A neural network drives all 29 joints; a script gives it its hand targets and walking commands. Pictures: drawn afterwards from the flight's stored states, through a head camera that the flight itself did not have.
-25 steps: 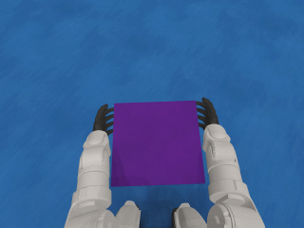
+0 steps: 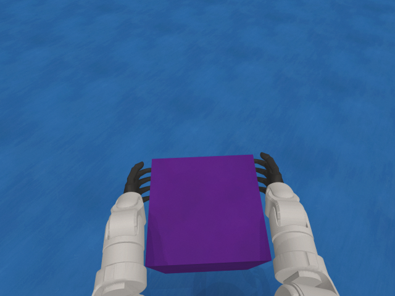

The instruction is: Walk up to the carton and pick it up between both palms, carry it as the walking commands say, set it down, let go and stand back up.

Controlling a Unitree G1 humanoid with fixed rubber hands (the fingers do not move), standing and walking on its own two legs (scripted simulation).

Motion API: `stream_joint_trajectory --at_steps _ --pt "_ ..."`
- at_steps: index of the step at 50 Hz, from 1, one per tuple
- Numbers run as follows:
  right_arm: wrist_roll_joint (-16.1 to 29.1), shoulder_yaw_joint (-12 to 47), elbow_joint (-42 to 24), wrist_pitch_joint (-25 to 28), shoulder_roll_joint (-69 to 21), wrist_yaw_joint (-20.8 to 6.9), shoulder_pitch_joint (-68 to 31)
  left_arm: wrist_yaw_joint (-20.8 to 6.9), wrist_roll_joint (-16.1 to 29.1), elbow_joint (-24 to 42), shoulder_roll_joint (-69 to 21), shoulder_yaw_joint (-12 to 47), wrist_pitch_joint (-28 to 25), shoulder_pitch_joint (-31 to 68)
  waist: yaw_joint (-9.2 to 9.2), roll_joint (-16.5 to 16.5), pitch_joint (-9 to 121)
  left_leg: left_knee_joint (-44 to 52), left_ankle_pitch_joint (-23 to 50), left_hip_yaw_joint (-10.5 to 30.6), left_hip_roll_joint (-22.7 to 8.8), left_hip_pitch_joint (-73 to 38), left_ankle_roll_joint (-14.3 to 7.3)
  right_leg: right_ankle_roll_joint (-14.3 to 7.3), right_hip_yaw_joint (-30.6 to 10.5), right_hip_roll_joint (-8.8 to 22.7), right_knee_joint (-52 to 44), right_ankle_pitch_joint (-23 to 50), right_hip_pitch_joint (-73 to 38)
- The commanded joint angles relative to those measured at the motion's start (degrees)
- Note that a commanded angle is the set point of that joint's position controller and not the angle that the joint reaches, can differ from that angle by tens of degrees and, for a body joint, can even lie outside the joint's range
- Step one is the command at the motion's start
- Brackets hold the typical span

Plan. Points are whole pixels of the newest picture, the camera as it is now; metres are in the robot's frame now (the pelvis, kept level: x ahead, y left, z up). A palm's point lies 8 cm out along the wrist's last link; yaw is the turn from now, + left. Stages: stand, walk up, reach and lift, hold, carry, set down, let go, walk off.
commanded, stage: reach and lift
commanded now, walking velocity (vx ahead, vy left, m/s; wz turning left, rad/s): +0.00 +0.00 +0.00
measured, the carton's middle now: (204, 220) +0.29 +0.01 -0.07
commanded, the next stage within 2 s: hold in 1.46 s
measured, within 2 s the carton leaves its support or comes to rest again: neither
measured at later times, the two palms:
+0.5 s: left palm (127, 190) +0.30 +0.16 +0.06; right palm (283, 179) +0.32 -0.14 +0.07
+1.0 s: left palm (135, 184) +0.31 +0.15 +0.06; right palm (290, 182) +0.31 -0.15 +0.07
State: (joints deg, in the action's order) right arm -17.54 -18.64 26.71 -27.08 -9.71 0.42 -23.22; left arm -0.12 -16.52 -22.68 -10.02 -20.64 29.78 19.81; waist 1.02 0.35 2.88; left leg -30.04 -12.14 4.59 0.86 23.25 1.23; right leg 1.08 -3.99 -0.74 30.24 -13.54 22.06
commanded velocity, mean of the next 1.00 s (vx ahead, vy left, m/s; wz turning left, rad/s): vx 0.00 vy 0.00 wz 0.00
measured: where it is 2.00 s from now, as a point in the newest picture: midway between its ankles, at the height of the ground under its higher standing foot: outside the picture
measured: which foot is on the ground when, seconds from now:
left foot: down 0.00-1.00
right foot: down 0.00-1.00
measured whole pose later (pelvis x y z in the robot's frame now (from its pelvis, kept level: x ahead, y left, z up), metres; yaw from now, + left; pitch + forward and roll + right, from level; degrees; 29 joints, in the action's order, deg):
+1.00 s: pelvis +0.01 +0.00 +0.01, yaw +0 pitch -6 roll +0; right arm -16.4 -15.3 16.2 -41.2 -8.7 -0.1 -19.6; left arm 0.3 -16.4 -15.5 -9.6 -14.7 42.7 18.5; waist -0.5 0.3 -1.5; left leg -21.3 -10.4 4.2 0.7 4.7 0.7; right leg 1.2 -4.5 -0.2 20.7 -11.3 3.2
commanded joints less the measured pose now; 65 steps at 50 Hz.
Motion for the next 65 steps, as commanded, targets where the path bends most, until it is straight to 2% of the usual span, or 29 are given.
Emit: stream_joint_trajectory --at_steps 1,4,9,14,21,27,28,32,38,44,50,59,65 --pt "11.0 31.9 2.2 -1.2 -57.0 -15.2 -27.2 -13.4 11.8 0.6 -56.5 35.9 -0.9 35.9 -0.27 -1.7 22.9 4.5 9.2 -2.0 5.0 -13.9 0.3 -0.5 1.8 -6.0 -4.3 8.8 -10.8" --pt "11.0 31.0 3.0 -2.9 -56.5 -15.6 -26.4 -13.1 11.4 -0.3 -56.2 34.6 0.6 34.4 -0.01 -1.1 19.3 5.9 7.7 -1.9 4.9 -14.5 0.1 -0.5 1.9 -5.9 -5.7 7.0 -11.5" --pt "12.8 31.8 1.6 -5.1 -56.7 -16.0 -27.5 -13.0 12.5 2.2 -56.4 35.4 2.7 36.2 0.40 -1.5 16.6 7.2 6.9 -1.7 4.8 -16.9 0.0 -0.7 1.6 -5.6 -7.3 6.1 -13.8" --pt "14.8 34.3 -2.2 -7.1 -57.2 -15.8 -28.4 -13.2 14.3 4.9 -56.2 36.9 5.0 36.0 1.25 -0.4 16.4 8.0 7.8 -1.4 4.8 -19.6 -0.3 -0.6 0.8 -5.1 -8.5 7.4 -17.0" --pt "15.8 36.4 -5.7 -10.4 -56.4 -15.0 -27.4 -13.8 16.4 7.7 -54.6 38.6 8.6 35.8 0.21 1.0 13.1 10.0 7.1 -1.1 4.8 -21.8 -0.4 -0.6 0.2 -4.1 -11.1 7.2 -19.8" --pt "15.1 34.1 -5.6 -12.4 -55.0 -14.7 -26.5 -14.1 16.1 8.0 -53.4 37.6 10.8 35.6 -0.65 0.0 8.7 11.5 4.7 -1.2 4.7 -21.6 -0.3 -1.1 0.2 -3.7 -12.7 5.4 -20.2" --pt "15.1 33.7 -5.4 -12.6 -54.7 -14.8 -26.0 -14.0 15.8 7.7 -53.9 37.5 11.1 34.6 -0.62 -1.0 8.4 11.7 5.1 -1.4 4.8 -21.7 -0.2 -1.3 0.1 -3.7 -12.9 5.9 -20.4" --pt "15.1 33.2 -6.8 -12.8 -54.3 -14.6 -26.2 -14.0 16.2 8.6 -54.4 38.1 11.2 34.9 -1.77 -1.1 9.4 11.8 6.9 -1.1 4.6 -22.0 0.1 -1.4 0.3 -3.9 -12.6 8.6 -21.3" --pt "15.8 35.2 -10.5 -12.7 -54.0 -14.4 -25.6 -13.3 16.8 11.2 -54.8 39.9 10.4 33.5 -1.70 -0.3 13.8 11.1 11.7 -0.5 4.2 -23.2 0.3 -1.1 0.4 -4.5 -11.6 13.3 -23.0" --pt "16.5 36.2 -11.8 -12.8 -52.9 -14.7 -26.2 -12.7 16.2 10.2 -55.0 39.6 10.2 32.0 -1.06 -0.5 13.7 11.1 11.0 -0.4 4.1 -23.1 0.3 -1.0 0.2 -4.5 -11.4 12.0 -22.2" --pt "16.0 35.3 -10.4 -13.1 -53.0 -15.0 -23.8 -12.5 15.9 10.4 -55.1 39.7 10.4 31.5 -1.26 -1.5 12.8 11.4 11.1 -0.5 4.0 -23.5 0.5 -1.1 0.1 -4.7 -11.7 11.9 -21.6" --pt "16.4 37.4 -13.5 -13.3 -53.0 -14.4 -21.9 -12.8 16.5 11.9 -54.4 40.5 10.5 28.4 -1.11 -0.3 13.0 11.2 14.9 -0.4 4.3 -24.8 0.3 -0.6 -0.2 -4.8 -11.9 15.6 -22.7" --pt "16.5 38.5 -14.6 -13.4 -53.4 -13.9 -20.1 -13.1 17.1 13.7 -53.5 41.6 10.5 27.8 -1.52 0.4 12.6 11.3 14.0 -0.6 4.6 -24.7 0.0 -0.3 -0.2 -4.6 -12.0 15.4 -22.7"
